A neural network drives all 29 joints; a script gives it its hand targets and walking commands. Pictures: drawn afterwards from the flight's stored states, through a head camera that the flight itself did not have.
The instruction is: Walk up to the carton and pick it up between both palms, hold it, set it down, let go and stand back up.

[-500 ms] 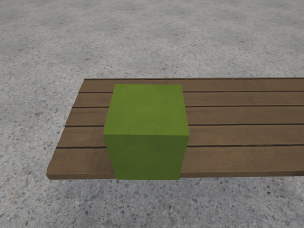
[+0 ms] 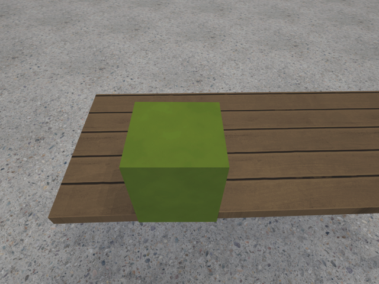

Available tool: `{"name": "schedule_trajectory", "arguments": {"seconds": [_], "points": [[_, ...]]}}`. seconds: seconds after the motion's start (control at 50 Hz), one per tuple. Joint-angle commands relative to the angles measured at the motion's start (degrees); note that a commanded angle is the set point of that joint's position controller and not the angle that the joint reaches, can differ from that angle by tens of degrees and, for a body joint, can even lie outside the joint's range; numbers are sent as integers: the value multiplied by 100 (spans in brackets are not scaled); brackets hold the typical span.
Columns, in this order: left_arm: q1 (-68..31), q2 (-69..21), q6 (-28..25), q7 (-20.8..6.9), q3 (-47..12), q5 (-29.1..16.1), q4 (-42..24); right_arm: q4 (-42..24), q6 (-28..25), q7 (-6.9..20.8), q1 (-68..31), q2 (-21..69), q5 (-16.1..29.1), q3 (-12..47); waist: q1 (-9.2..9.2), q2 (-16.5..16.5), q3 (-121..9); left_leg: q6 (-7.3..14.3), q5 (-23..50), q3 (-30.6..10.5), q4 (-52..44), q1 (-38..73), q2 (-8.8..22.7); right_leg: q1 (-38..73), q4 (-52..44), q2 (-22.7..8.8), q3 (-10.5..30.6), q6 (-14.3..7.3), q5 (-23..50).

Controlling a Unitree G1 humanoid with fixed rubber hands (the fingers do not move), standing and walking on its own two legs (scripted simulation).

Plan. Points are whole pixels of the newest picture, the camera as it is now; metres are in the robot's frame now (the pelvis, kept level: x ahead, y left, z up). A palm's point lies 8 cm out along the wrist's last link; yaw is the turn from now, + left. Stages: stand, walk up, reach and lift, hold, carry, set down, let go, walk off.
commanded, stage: walk up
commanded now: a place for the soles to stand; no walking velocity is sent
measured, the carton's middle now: (177, 164) +0.42 +0.04 -0.01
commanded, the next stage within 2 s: reach and lift in 0.22 s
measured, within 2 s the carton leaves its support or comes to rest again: neither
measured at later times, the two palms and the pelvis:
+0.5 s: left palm (81, 281) +0.18 +0.24 -0.10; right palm out of the picture +0.16 -0.24 -0.11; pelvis -0.03 -0.01 -0.02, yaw +1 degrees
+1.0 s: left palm (72, 283) +0.17 +0.25 -0.08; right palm out of the picture +0.15 -0.21 -0.09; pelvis +0.01 +0.00 +0.00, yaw +0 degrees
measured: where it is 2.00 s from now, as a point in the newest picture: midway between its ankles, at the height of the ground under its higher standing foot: outside the picture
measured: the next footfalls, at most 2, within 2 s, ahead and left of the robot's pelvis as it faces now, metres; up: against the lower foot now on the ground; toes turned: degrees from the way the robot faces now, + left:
none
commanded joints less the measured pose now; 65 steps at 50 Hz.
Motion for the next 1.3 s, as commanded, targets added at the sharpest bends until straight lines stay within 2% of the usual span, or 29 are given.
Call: {"name": "schedule_trajectory", "arguments": {"seconds": [0.0, 0.2, 0.22, 0.24, 0.26, 0.28, 0.3, 0.32, 0.34, 0.36, 0.4, 0.42, 0.46, 0.52, 0.56, 0.64, 0.7, 0.78, 0.82, 0.96, 1.16, 1.28], "points": [[256, 775, -31, 29, 128, -6, -134, -176, -49, -32, 132, -792, 3, -128, 12, -2, -66, 320, 213, -627, -520, 194, 561, -357, -628, -511, 589, -259, 549], [200, 821, -41, 21, 122, -8, -107, -133, -53, -28, 84, -841, 4, -128, 9, 2, -34, 311, -68, -638, -581, 194, 555, -476, -696, -476, 631, -253, 261], [-4036, 1708, 994, 28, 534, -235, -2210, -1236, -485, 135, -3771, -215, -766, -1015, -168, -184, -351, -81, -1497, 148, 436, -1231, 120, -908, 446, -99, -439, -194, -1551], [-3123, 1583, 1651, 189, 352, -262, -2408, -1002, -327, 303, -2934, -513, -865, -1120, -311, -150, 478, -99, -2393, 316, 457, -1632, -57, -1048, 539, -54, -388, -282, -2249], [-2977, 1411, 2049, 161, 264, -341, -2480, -1219, -162, 402, -2814, -404, -763, -1102, -235, -468, 205, -114, -2113, 251, 581, -1342, 57, -1105, 626, -101, -534, -264, -2014], [-2681, 1105, 2399, 106, 195, -335, -2606, -1342, -5, 463, -2294, -468, -600, -1112, -198, -323, -215, -165, -1565, 217, 816, -1028, 121, -1196, 709, -220, -426, -219, -1304], [-2553, 1007, 2710, 42, 324, -135, -2906, -1346, 79, 496, -1994, -621, -462, -1081, -89, -77, -772, -217, -1000, 233, 980, -682, 176, -1206, 786, -248, -421, -186, -440], [-2352, 903, 3004, -19, 404, 108, -3271, -1350, 166, 508, -1695, -788, -247, -1051, -28, 149, -1294, -292, -735, 276, 1036, -197, 187, -1067, 775, -188, -507, -206, 21], [-2065, 811, 3276, -56, 441, 256, -3703, -1461, 289, 524, -1374, -821, 4, -1026, -38, 348, -1518, -339, -1181, 311, 858, 132, 160, -843, 553, -100, -535, -290, -380], [-1830, 842, 3484, -109, 402, 199, -3583, -1602, 450, 465, -1147, -643, 122, -986, -143, 229, -1301, -309, -1218, 271, 845, 367, 243, -1072, 410, -110, -593, -344, -613], [-1024, 632, 3619, -153, 526, 275, -3463, -1786, 619, 325, -649, -711, 285, -772, -109, 120, -1131, -328, 196, 123, 753, 1121, 215, -1014, 243, 26, -727, -383, 167], [-699, 576, 3600, -202, 672, 447, -3560, -1859, 633, 291, -515, -849, 406, -613, -77, 189, -1162, -392, 886, 131, 671, 1298, 135, -651, 207, 149, -752, -347, 734], [-491, 584, 3503, -263, 877, 700, -3717, -1944, 602, 284, -569, -1018, 511, -450, -39, 329, -953, -426, 1089, 168, 410, 1207, -24, -254, 65, 180, -654, -291, 993], [-710, 691, 3164, -265, 924, 748, -3744, -2224, 409, 235, -820, -789, 240, -443, -1, 76, -173, -244, 392, 266, 163, 759, -205, -386, -224, 106, -511, -130, 569], [-1080, 799, 2857, -233, 947, 664, -3715, -2483, 243, 241, -1023, -463, 71, -474, 73, -68, 82, -145, -26, 321, 136, 632, -214, -733, -454, 37, -388, -62, 79], [-1620, 903, 2268, -141, 939, 407, -3783, -2838, -35, 252, -987, 49, -45, -475, 89, -46, -108, -63, -274, 364, 149, 518, -143, -896, -540, -109, -148, -31, -187], [-1556, 859, 1937, -109, 884, 253, -3926, -2898, -248, 166, -629, 192, -30, -494, 10, 38, -463, -54, -67, 337, 120, 739, -117, -746, -503, -157, -77, 15, 270], [-985, 773, 1559, -156, 860, 117, -3897, -2791, -624, 11, -90, 131, 38, -511, -60, 116, -805, -144, 770, 243, -4, 1339, -186, -410, -585, -84, -198, 103, 1230], [-791, 766, 1381, -189, 856, 53, -3775, -2715, -814, -34, -52, 65, 34, -525, -52, 106, -854, -182, 1086, 212, -62, 1525, -226, -339, -677, -12, -255, 120, 1381], [-676, 711, 773, -215, 792, -126, -3355, -2690, -1252, -47, -233, 22, -40, -500, 117, -38, -615, -193, 1402, 186, -358, 1584, -228, -234, -1004, 142, -321, 56, 976], [-658, 441, 93, -136, 605, -93, -3374, -2540, -1454, 55, -189, 88, 282, -338, 164, 272, -435, -286, 1912, 83, -564, 1897, -164, -146, -1335, 162, -247, -141, 817], [-490, 391, -228, -140, 550, -130, -3556, -2563, -1613, 43, -130, 68, 409, -357, 167, 318, -367, -317, 2132, 35, -607, 1940, -152, -43, -1441, 181, -212, -191, 865]]}}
